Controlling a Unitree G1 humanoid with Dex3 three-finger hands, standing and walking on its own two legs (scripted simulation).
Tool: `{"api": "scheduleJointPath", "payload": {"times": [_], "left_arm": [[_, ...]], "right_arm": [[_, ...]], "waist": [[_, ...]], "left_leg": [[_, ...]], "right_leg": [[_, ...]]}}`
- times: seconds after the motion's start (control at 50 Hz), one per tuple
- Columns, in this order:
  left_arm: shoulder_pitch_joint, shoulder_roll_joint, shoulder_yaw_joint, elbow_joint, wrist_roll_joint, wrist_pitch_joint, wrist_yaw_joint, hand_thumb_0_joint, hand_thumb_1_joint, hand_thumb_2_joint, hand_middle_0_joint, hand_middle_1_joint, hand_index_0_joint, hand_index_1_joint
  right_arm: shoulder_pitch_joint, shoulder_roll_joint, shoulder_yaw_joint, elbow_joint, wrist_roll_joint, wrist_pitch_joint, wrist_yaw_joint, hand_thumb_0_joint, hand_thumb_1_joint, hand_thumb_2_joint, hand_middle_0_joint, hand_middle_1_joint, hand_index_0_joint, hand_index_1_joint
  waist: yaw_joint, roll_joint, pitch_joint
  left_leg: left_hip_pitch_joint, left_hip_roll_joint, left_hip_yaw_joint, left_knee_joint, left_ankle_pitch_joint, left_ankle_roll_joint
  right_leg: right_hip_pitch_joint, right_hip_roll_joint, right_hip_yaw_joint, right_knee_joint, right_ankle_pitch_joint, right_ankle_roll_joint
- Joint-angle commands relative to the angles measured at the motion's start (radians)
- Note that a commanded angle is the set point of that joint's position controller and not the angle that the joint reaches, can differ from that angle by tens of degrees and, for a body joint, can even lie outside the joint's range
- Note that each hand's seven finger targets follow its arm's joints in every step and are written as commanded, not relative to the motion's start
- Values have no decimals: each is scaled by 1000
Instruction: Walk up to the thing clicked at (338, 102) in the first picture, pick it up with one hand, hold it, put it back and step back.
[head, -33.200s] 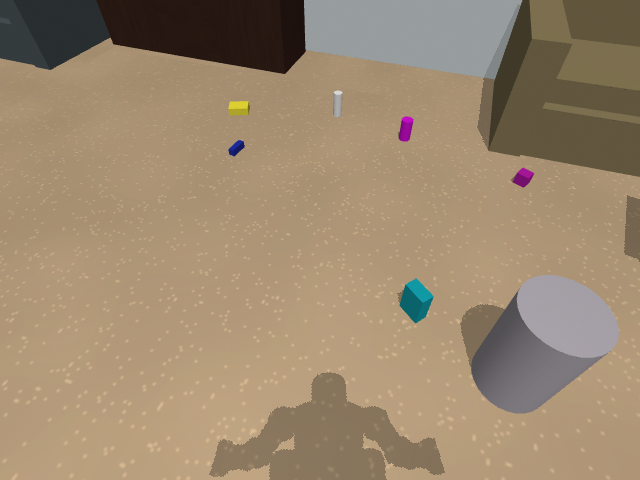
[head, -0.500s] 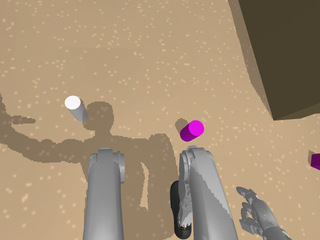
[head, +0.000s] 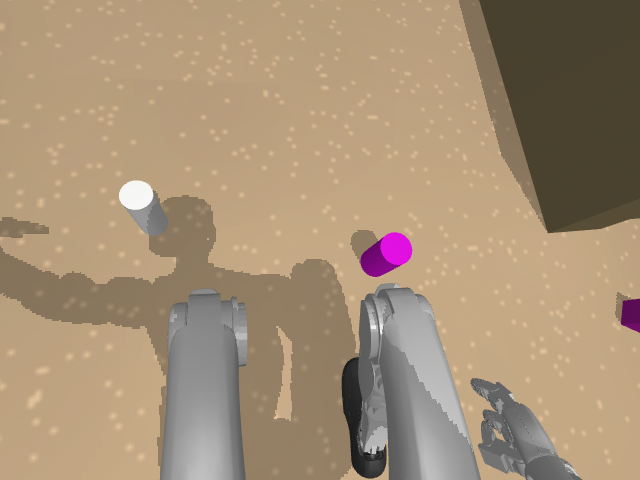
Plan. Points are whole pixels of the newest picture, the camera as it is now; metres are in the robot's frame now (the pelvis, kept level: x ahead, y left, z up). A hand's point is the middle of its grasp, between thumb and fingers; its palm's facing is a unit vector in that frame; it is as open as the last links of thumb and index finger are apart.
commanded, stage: go down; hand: left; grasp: from the side
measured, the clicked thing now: (146, 210) +0.49 +0.27 -0.30
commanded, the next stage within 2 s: approach in 0.06 s
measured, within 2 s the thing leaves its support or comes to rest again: neither
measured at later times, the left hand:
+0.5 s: hand out of the picture +0.40 +0.43 -0.08, palm faces +0.35 -0.93 +0.04, open 17.4 cm
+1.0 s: hand (105, 218) +0.45 +0.31 -0.23, palm faces +0.24 -0.97 +0.07, open 17.6 cm
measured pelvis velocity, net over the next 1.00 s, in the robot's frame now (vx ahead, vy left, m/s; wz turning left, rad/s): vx -0.01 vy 0.02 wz -0.14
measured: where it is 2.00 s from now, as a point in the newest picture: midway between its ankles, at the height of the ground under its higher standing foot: (288, 447)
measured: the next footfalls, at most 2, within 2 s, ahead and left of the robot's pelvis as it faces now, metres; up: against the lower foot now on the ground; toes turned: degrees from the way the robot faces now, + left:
none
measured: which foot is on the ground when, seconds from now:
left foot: down 0.00-1.00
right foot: down 0.00-1.00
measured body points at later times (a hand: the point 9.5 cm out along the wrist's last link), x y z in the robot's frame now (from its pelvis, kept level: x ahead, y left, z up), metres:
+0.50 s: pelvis +0.00 +0.01 -0.04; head +0.22 +0.11 +0.34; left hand +0.38 +0.48 -0.08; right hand +0.15 -0.27 -0.12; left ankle +0.08 +0.13 -0.34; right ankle +0.11 -0.15 -0.34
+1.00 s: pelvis -0.01 +0.02 -0.08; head +0.23 +0.17 +0.26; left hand +0.43 +0.36 -0.23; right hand +0.13 -0.24 -0.12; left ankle +0.08 +0.13 -0.34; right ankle +0.11 -0.14 -0.33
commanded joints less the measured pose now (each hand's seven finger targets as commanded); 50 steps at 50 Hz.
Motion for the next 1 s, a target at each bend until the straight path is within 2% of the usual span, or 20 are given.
{"api": "scheduleJointPath", "payload": {"times": [0.0, 0.06, 0.14, 0.16, 0.2, 0.24, 0.3, 0.36, 0.4, 0.44, 0.52, 0.56, 0.68, 0.76, 0.8, 0.84, 0.9, 0.92, 0.94, 0.98], "left_arm": [[-216, 474, 59, -229, -31, -73, 6, 0, -414, 70, -36, -61, -34, -60], [-201, 430, 49, -196, -34, -72, 1, 0, -408, 83, -34, -67, -31, -68], [-217, 480, 63, -219, -27, -73, 6, 0, -460, 119, -51, -85, -26, -110], [-201, 479, 69, -207, -30, -76, 6, 0, -525, 39, -80, -42, -62, -57], [-178, 410, 38, -144, -37, -82, -1, 0, -556, 0, -85, -58, -74, -66], [-181, 310, -9, -63, -59, -105, -13, 0, -555, 0, -84, -64, -73, -72], [-218, 369, 25, -54, -86, -174, -17, 0, -562, 0, -84, -42, -78, -45], [-226, 269, -44, 60, -102, -227, -30, 0, -539, 0, -80, -42, -74, -47], [-269, 334, -29, 63, -95, -265, -21, 0, -531, 0, -83, -36, -79, -37], [-271, 328, -58, 113, -79, -292, -11, 0, -533, 0, -78, -39, -73, -43], [-349, 493, 15, 18, -25, -375, 52, 0, -551, 6, -83, -50, -70, -60], [-308, 430, -10, 59, -17, -408, 73, 0, -556, 24, -80, -70, -67, -81], [-268, 416, -39, 43, 37, -488, 131, 0, -585, 67, -69, -118, -60, -125], [-282, 202, -181, 122, 7, -518, 156, 0, -600, 63, -69, -113, -58, -123], [-273, 257, -150, 150, 0, -542, 182, 0, -611, 13, -69, -76, -64, -79], [-260, 202, -202, 227, -5, -567, 204, 0, -611, 8, -71, -73, -68, -74], [-261, 262, -166, 233, 1, -621, 260, 0, -611, 1, -77, -81, -79, -77], [-284, 337, -110, 182, 9, -643, 285, 0, -611, 8, -76, -80, -79, -76], [-253, 292, -138, 227, 17, -657, 303, 0, -611, 12, -75, -84, -78, -80], [-266, 341, -98, 202, 35, -691, 351, 0, -595, 33, -66, -91, -71, -85]], "right_arm": [[127, -248, -93, -48, 8, -12, -19, 0, -900, -902, 199, 300, 200, 300], [135, -248, -91, -37, 3, -7, -17, 0, -900, -903, 199, 300, 200, 300], [131, -252, -89, -50, 1, -2, -16, 0, -914, -906, 200, 301, 200, 301], [126, -252, -87, -49, 4, -1, -16, 0, -902, -901, 198, 300, 198, 300], [119, -248, -84, -42, 4, 0, -12, 0, -909, -902, 198, 300, 199, 300], [120, -245, -71, -28, 1, -1, -8, 0, -901, -900, 198, 300, 198, 300], [91, -250, -54, -46, -11, -7, -4, 0, -903, -899, 198, 300, 198, 300], [73, -255, -27, -50, -30, -10, 4, 0, -891, -896, 198, 300, 199, 300], [66, -267, -11, -52, -44, -4, 7, 0, -887, -894, 198, 300, 199, 300], [43, -279, 6, -70, -58, 7, 14, 0, -886, -895, 198, 300, 199, 300], [21, -298, 45, -72, -99, 47, 25, 0, -887, -897, 198, 300, 199, 300], [2, -302, 64, -71, -117, 65, 33, 0, -900, -901, 198, 300, 199, 300], [-51, -336, 96, -77, -175, 110, 43, 0, -921, -907, 199, 300, 199, 300], [-78, -340, 129, -88, -188, 122, 54, 0, -938, -911, 199, 300, 199, 300], [-99, -350, 150, -109, -194, 124, 55, 0, -936, -908, 198, 301, 199, 301], [-104, -346, 176, -100, -201, 133, 62, 0, -935, -907, 198, 300, 199, 300], [-150, -363, 200, -119, -215, 142, 69, 0, -937, -906, 199, 300, 199, 300], [-163, -371, 208, -142, -225, 145, 71, 0, -927, -904, 199, 300, 199, 300], [-171, -366, 216, -131, -230, 151, 75, 0, -932, -905, 199, 300, 199, 300], [-196, -375, 225, -153, -242, 155, 79, 0, -928, -905, 199, 300, 199, 300]], "waist": [[49, 304, -630], [41, 318, -605], [45, 313, -618], [51, 313, -610], [31, 297, -530], [-20, 239, -458], [-12, 195, -457], [-64, 165, -432], [-56, 191, -453], [-62, 233, -460], [-40, 366, -496], [-57, 393, -483], [-84, 507, -476], [-175, 430, -409], [-176, 372, -395], [-201, 317, -335], [-185, 347, -303], [-178, 370, -332], [-182, 370, -303], [-180, 396, -298]], "left_leg": [[495, 31, 102, -323, 134, 55], [508, 32, 96, -321, 148, 52], [482, 27, 107, -307, 130, 56], [486, 28, 103, -309, 138, 55], [464, 30, 84, -313, 93, 52], [419, 31, 67, -282, 76, 55], [344, 28, 88, -219, 86, 64], [329, 34, 78, -172, 94, 62], [337, 37, 75, -156, 94, 57], [361, 41, 65, -151, 97, 47], [441, 53, 51, -136, 125, 28], [471, 56, 44, -119, 166, 19], [556, 66, 14, -78, 288, -1], [526, 68, -31, -44, 311, -1], [479, 68, -41, -17, 307, 8], [417, 69, -54, -12, 250, 11], [415, 73, -65, -14, 214, 6], [418, 75, -64, -2, 219, 5], [413, 74, -67, -11, 201, 2], [408, 76, -69, -10, 173, 1]], "right_leg": [[251, 8, -101, -171, 108, -81], [230, 7, -105, -160, 124, -82], [257, 8, -99, -173, 109, -79], [240, 8, -101, -163, 112, -81], [173, 9, -110, -151, 76, -82], [138, 12, -124, -149, 66, -78], [179, 19, -116, -142, 65, -71], [169, 24, -133, -119, 79, -67], [179, 27, -136, -102, 81, -68], [164, 26, -147, -73, 83, -71], [159, 30, -163, -14, 102, -74], [152, 32, -173, 10, 129, -76], [143, 39, -204, 58, 212, -77], [150, 45, -231, 60, 244, -66], [194, 50, -235, 56, 258, -57], [209, 55, -249, 55, 227, -51], [201, 58, -260, 65, 200, -50], [229, 64, -260, 68, 215, -49], [221, 63, -266, 71, 197, -49], [232, 67, -271, 72, 187, -47]]}}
